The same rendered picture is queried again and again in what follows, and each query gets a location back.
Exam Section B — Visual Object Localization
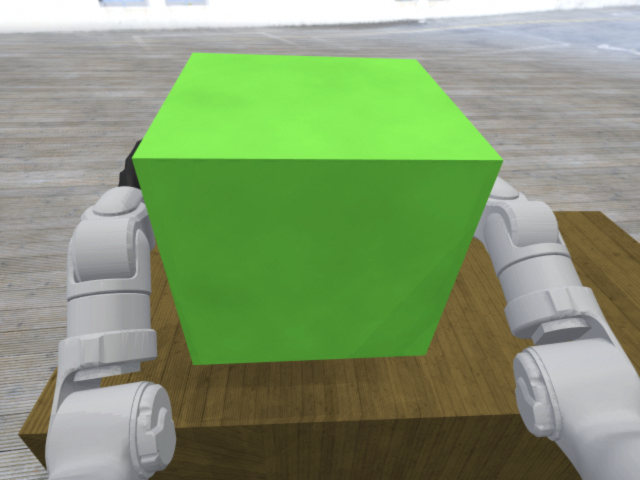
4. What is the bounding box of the carton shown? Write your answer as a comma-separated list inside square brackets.
[132, 53, 504, 365]

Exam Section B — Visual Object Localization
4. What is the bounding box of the robot right upper arm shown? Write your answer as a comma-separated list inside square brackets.
[513, 338, 640, 480]

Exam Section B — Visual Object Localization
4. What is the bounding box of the robot left upper arm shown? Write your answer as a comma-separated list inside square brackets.
[48, 381, 176, 480]

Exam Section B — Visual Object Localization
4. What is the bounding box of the robot left forearm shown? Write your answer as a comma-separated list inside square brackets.
[45, 186, 157, 476]

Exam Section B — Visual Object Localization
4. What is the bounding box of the robot left hand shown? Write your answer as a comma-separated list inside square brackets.
[118, 137, 144, 190]

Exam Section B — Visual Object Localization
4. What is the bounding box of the robot right forearm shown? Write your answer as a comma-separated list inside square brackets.
[473, 176, 640, 390]

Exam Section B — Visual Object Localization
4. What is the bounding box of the pedestal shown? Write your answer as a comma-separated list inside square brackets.
[18, 211, 640, 480]

